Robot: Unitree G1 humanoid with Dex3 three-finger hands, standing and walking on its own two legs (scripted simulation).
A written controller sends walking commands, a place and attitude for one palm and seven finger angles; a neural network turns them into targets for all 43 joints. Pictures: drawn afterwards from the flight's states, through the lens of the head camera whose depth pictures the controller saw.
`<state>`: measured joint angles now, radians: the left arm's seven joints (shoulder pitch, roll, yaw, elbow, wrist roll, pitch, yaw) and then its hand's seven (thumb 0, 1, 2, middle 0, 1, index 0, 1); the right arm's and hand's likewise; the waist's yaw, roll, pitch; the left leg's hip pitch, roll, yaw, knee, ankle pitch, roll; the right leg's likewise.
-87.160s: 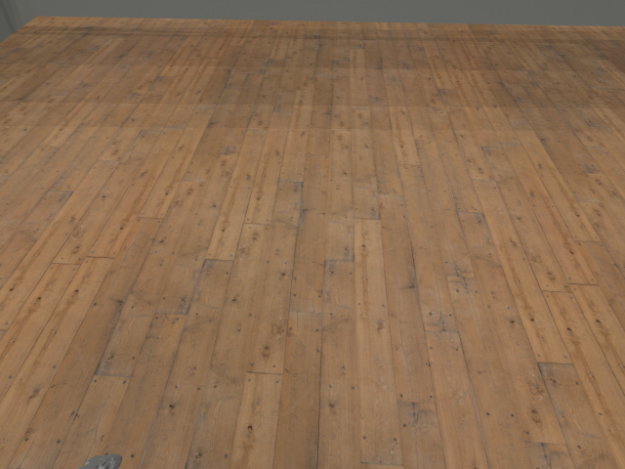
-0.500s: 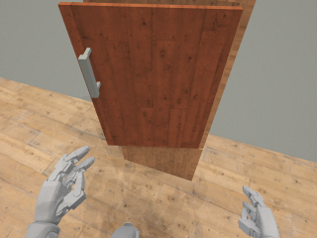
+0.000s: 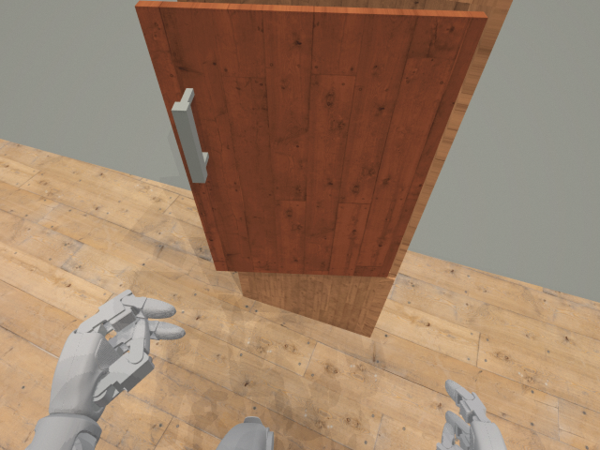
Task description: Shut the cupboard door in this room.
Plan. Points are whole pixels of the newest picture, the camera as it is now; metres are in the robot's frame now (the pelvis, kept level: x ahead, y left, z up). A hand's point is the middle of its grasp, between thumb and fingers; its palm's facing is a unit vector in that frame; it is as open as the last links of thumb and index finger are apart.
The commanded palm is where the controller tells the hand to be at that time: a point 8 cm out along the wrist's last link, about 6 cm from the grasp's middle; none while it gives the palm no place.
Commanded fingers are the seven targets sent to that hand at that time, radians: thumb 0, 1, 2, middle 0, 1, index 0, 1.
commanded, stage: raise the hand and make a fist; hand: left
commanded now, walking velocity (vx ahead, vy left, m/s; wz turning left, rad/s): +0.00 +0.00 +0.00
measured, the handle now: (194, 137) +0.52 +0.19 +0.13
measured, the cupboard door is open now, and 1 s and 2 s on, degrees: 17 17 17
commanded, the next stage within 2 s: bring the fist close to the handle in 1.10 s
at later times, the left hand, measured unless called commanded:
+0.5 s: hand (121, 336) +0.22 +0.20 +0.11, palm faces +0.03 -1.00 -0.04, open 3.1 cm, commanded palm +0.19 +0.25 +0.12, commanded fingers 0.00 0.90 0.90 -1.30 -1.50 -1.30 -1.50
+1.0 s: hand (136, 317) +0.23 +0.18 +0.13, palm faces +0.03 -1.00 -0.04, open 3.1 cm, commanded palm +0.21 +0.24 +0.14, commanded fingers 0.00 0.90 0.90 -1.30 -1.50 -1.30 -1.50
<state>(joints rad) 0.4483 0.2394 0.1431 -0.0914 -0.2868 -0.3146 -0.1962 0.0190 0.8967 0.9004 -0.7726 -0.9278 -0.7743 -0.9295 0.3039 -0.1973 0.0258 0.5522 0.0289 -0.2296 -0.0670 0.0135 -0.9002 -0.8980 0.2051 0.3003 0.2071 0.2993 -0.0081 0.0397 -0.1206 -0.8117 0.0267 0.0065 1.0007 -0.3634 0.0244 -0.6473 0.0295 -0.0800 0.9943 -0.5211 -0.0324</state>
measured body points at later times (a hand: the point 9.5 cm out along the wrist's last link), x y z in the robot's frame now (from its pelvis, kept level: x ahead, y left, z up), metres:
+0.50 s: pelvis +0.01 +0.01 +0.02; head +0.01 +0.02 +0.47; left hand +0.21 +0.26 +0.12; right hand +0.20 -0.19 -0.03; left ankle +0.08 +0.10 -0.67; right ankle -0.01 -0.10 -0.67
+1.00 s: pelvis +0.01 -0.01 +0.03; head +0.01 -0.02 +0.48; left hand +0.22 +0.24 +0.13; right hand +0.18 -0.24 -0.03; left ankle +0.08 +0.10 -0.67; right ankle -0.01 -0.10 -0.67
